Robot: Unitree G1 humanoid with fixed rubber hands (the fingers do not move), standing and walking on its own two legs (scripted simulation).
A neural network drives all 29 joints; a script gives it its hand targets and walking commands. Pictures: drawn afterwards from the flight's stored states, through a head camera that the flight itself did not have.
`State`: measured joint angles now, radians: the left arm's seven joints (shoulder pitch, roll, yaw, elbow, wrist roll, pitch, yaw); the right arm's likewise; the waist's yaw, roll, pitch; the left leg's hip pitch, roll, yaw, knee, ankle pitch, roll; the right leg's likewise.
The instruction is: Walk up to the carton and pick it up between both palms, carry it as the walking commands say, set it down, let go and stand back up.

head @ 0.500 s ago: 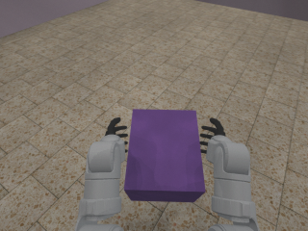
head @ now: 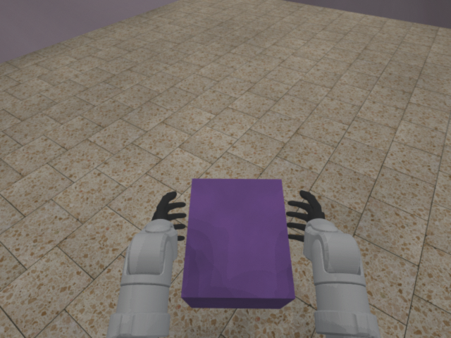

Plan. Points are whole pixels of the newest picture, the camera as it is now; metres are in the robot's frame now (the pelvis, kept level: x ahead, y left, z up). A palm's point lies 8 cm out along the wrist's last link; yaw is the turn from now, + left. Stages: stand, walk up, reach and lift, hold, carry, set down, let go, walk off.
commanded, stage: carry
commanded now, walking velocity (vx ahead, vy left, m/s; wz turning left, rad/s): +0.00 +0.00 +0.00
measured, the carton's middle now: (236, 243) +0.32 +0.00 -0.04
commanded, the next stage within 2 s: none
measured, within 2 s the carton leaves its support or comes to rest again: neither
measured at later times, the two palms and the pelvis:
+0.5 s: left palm (176, 247) +0.26 +0.10 +0.05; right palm (336, 244) +0.27 -0.17 +0.05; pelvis -0.02 -0.03 +0.01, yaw +1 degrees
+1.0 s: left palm (166, 245) +0.27 +0.12 +0.04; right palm (323, 240) +0.28 -0.15 +0.05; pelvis -0.01 -0.02 +0.01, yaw +1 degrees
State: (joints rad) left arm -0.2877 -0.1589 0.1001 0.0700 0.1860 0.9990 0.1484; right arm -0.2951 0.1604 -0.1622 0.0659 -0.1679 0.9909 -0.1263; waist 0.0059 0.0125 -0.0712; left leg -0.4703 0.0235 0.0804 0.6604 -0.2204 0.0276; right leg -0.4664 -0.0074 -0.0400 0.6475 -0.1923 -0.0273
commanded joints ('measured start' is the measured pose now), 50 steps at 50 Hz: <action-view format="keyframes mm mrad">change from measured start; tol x2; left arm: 1 -465 -940 -481 -120 -323 -101 -256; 3 -447 -919 -499 -150 -322 -122 -253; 6 -420 -881 -475 -118 -293 -143 -248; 11 -398 -851 -485 -121 -287 -165 -244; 21 -394 -800 -460 -92 -260 -234 -238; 29 -365 -785 -506 -148 -277 -258 -229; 37 -366 -748 -472 -89 -236 -307 -223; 40 -378 -745 -477 -124 -245 -334 -219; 50 -323 -737 -514 -135 -260 -314 -216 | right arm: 1 -510 911 572 -184 338 -78 237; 4 -474 886 581 -192 329 -106 234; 9 -395 857 570 -136 309 -135 234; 21 -380 813 540 -88 288 -213 235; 29 -344 798 580 -133 307 -234 229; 37 -321 754 510 -41 248 -285 229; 42 -318 747 516 -87 245 -319 216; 50 -292 735 561 -117 250 -296 207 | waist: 1 -2 -117 -372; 3 -2 -61 -369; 7 -1 -30 -353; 19 -7 -42 -271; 28 -9 -72 -296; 35 -3 48 -273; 50 -5 -8 -315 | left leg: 1 170 88 -129 -192 -111 -25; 6 155 97 -132 -214 -140 -19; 15 132 71 -99 -190 -178 -19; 20 134 58 -80 -160 -175 -19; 28 197 40 -45 -73 -131 -10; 31 181 57 -69 -121 -152 -3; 33 129 85 -111 -207 -209 -1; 35 92 102 -136 -250 -254 -7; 50 124 107 -125 -223 -140 -19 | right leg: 1 128 -106 147 -243 -173 -46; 7 129 -98 122 -253 -205 -27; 17 62 -122 134 -330 -368 -14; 27 31 -150 133 -361 -412 -7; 32 45 -115 97 -299 -381 -5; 36 114 -83 88 -237 -290 -6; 50 144 -92 93 -228 -198 -9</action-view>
